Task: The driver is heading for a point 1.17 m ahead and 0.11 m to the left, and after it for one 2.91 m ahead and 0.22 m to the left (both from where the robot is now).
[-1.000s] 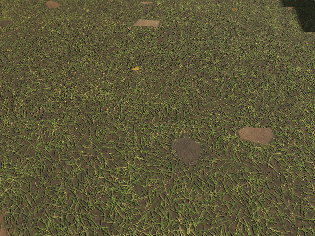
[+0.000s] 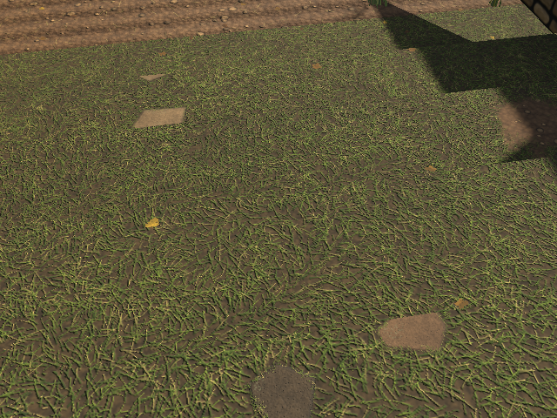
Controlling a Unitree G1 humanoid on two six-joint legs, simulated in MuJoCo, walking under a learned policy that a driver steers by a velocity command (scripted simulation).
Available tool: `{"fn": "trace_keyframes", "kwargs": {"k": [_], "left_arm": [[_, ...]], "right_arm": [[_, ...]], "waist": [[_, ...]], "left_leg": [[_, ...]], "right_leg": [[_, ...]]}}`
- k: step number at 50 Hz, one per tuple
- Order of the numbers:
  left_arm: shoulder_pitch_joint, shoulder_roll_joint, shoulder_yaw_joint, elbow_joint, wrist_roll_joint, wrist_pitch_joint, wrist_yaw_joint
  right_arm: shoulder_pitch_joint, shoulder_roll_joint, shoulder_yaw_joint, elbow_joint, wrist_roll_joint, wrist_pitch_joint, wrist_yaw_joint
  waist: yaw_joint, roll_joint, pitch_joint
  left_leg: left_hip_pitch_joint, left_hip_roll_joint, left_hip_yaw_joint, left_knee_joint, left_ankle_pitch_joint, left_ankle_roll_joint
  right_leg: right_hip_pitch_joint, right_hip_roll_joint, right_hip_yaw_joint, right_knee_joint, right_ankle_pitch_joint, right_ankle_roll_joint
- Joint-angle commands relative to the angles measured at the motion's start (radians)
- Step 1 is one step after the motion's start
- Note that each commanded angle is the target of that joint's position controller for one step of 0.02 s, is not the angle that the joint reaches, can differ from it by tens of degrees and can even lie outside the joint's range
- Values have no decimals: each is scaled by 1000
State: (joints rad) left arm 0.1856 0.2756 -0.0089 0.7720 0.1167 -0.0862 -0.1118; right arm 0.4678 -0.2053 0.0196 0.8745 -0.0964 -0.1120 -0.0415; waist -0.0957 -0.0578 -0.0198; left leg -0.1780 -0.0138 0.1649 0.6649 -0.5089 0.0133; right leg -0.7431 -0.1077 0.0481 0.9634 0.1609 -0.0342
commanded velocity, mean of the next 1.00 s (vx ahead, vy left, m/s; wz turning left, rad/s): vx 0.50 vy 0.00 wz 0.23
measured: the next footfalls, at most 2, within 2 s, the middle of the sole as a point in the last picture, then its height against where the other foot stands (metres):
right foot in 0.22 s outside the picture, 0.19 m lower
left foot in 0.74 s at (251, 400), level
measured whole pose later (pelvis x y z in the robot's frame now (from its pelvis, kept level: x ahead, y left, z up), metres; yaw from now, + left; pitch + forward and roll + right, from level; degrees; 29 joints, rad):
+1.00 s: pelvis +0.63 -0.01 -0.16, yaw +18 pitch +0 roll +1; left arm 0.09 0.23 -0.02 0.77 0.10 -0.07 -0.01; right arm 0.47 -0.21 -0.04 1.02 -0.06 -0.13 0.07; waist -0.09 0.00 0.02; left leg -0.19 -0.17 -0.10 0.49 -0.27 0.11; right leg -0.60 -0.11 0.08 0.94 -0.22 0.01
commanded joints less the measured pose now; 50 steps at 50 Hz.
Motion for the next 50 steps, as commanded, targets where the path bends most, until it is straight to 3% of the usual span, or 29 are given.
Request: {"fn": "trace_keyframes", "kwargs": {"k": [1, 2, 4, 5, 9, 10, 11, 12, 13, 14, 16, 17, 18, 20, 23, 28, 32, 35, 37, 38, 39, 40, 41, 42, 44, 46, 47, 49, 50], "left_arm": [[-43, 10, -10, -32, -21, 5, -7], [-81, 19, -13, -54, -23, 18, -2], [-131, 40, -11, -90, -8, 42, 13], [-165, 47, -11, -102, -2, 46, 18], [-114, 68, 9, -28, -2, 51, 45], [85, 112, 37, 34, -21, 45, 56], [321, 211, 91, 116, -28, 30, 68], [522, 251, 106, 163, -26, 39, 47], [648, 191, 99, 183, -11, 49, 35], [618, 183, 97, 188, -2, 46, 53], [363, 219, 98, 149, -45, 44, 40], [247, 36, 34, 116, -23, 14, 48], [153, -31, 0, 81, -11, -7, 53], [209, 28, 19, 119, -38, -25, 69], [225, 76, 41, 152, -36, -39, 79], [240, 37, 27, 168, -9, -29, 76], [372, 74, 36, 245, -24, -24, 83], [343, 147, 65, 233, -6, -16, 81], [282, 186, 84, 213, -13, -17, 83], [358, 105, 58, 231, 26, -20, 60], [414, -35, 8, 186, 30, -25, 13], [62, 28, 26, 89, -54, -34, 3], [-64, 43, 30, 33, -76, -37, 30], [-40, 87, 43, 42, -55, -32, 65], [76, -20, 8, 53, -11, -10, 109], [60, 6, 7, 26, -21, 13, 120], [33, 37, 14, 2, -33, 17, 126], [60, -57, -23, -9, -15, 18, 101], [92, -44, -22, -14, -15, 15, 86]], "right_arm": [[13, -67, 10, -35, -7, -23, 4], [43, -77, 10, -15, -26, -15, 27], [79, -100, 11, 25, -17, -18, 60], [101, -121, 4, 49, 2, -23, 60], [174, -177, -12, 146, 6, 22, 55], [141, -212, -17, 155, -17, 43, 79], [183, -189, -10, 174, -45, 50, 113], [382, -5, 20, 210, -31, 54, 149], [253, -56, 15, 155, 21, 46, 173], [18, -103, -2, 70, 51, 27, 180], [-72, -110, -13, -13, 73, -17, 147], [-102, -89, -4, -12, 58, -30, 107], [-130, -45, -1, 6, 51, -27, 100], [-67, -14, -4, 19, 31, 14, 114], [-169, -5, 7, -31, 36, 30, 127], [-346, -70, -20, -73, 57, 51, 135], [-487, -102, -49, -108, 50, 43, 132], [-445, -145, -79, -119, 50, 33, 108], [-227, -213, -114, -46, 73, 4, 90], [-9, -250, -140, 32, 53, 3, 62], [204, -280, -134, 100, 33, 6, 56], [262, -250, -140, 125, 17, -20, 62], [91, -264, -147, 101, 39, -49, 66], [-16, -177, -119, 102, 66, -56, 73], [-148, -75, -68, 78, 63, -55, 104], [-231, -99, -68, 34, 70, -57, 117], [-244, -133, -72, 19, 68, -58, 118], [-212, -168, -81, 9, 14, -47, 112], [-182, -169, -82, 6, -6, -45, 108]], "waist": [[15, 97, 83], [8, 93, 125], [15, 82, 205], [8, 63, 237], [13, 3, 227], [106, -22, 176], [192, -89, 80], [161, -238, -287], [283, -153, -380], [317, -107, -190], [191, -79, -3], [121, 63, 55], [66, 91, 132], [31, -16, 96], [51, 43, 83], [80, 56, 108], [126, 14, 153], [63, -52, 123], [-29, -37, 72], [-56, 44, -119], [-58, 234, -373], [-194, 68, -149], [-134, 58, 37], [-57, 39, 14], [91, 64, 59], [134, 55, 36], [134, 49, 48], [138, 81, 29], [144, 82, 24]], "left_leg": [[-182, 159, -110, -115, 116, 155], [-266, 193, -133, -110, 28, 160], [-226, 260, -206, -100, 4, 181], [-152, 281, -231, -77, 18, 174], [49, 245, -208, 165, 104, 89], [-41, 239, -187, 340, 172, 67], [-200, 155, -114, 600, 233, 2], [-434, 39, -95, 1058, -216, -63], [-591, -8, -178, 1259, -286, -59], [-765, 18, -181, 1262, -244, -34], [-875, 102, -212, 1199, -77, 2], [-721, 182, -329, 866, 225, 42], [-545, 210, -308, 605, 364, 47], [-472, 186, -278, 486, 424, 52], [-547, 185, -275, 174, 479, 50], [-488, 104, -213, 77, 729, 61], [-530, 48, -161, -23, 584, 70], [-328, -48, -53, 75, 301, 86], [-9, -101, -54, -52, 455, 127], [450, -48, -217, 75, 690, 247], [884, 223, -733, -100, 661, 487], [733, 239, -802, -282, 522, 380], [483, 244, -721, -302, 508, 352], [314, 217, -679, -322, 498, 353], [-65, 189, -609, -385, 560, 350], [-196, 149, -561, -449, 500, 323], [-283, 104, -501, -458, 482, 294], [-517, -20, -350, -327, 489, 222], [-568, -24, -358, -258, 533, 224]], "right_leg": [[155, -17, -42, -299, 355, -15], [234, -10, -58, -289, 359, -23], [221, -19, -37, -334, 278, -29], [190, -22, -33, -401, 236, -29], [335, -25, -51, -657, 272, -21], [611, -11, -71, -701, 364, -23], [979, -11, -97, -654, 424, -66], [1506, -163, 17, -215, 888, -280], [1611, -269, 140, -188, 840, -334], [1414, -240, 120, -307, 632, -261], [959, -329, 270, -508, 21, -303], [699, -339, 232, -604, 29, -256], [443, -306, 139, -729, 88, -239], [458, -266, 77, -800, 62, -306], [627, -259, -12, -791, 281, -293], [667, -161, -217, -787, 280, -168], [871, -173, -263, -761, 282, -110], [850, -192, -318, -608, 679, -94], [703, -163, -331, -300, 762, -46], [390, -124, -287, 26, 426, 24], [49, 99, -185, 365, -750, 120], [-154, 128, 3, 396, -741, 58], [-180, 62, 50, 390, -694, 44], [-45, 18, 71, 336, -648, 41], [205, -27, 79, 214, -571, 18], [293, -7, 41, 86, -586, 40], [360, 11, 4, -34, -540, 52], [582, 64, -80, 27, -195, 46], [610, 76, -104, 72, -158, 50]]}}
Velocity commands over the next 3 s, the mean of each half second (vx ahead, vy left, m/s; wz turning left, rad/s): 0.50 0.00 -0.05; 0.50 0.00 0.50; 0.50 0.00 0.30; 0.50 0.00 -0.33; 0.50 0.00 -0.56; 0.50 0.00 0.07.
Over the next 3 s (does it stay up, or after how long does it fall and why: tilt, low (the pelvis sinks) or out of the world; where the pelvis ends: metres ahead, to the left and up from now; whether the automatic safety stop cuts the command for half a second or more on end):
stays up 1.77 0.17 -0.53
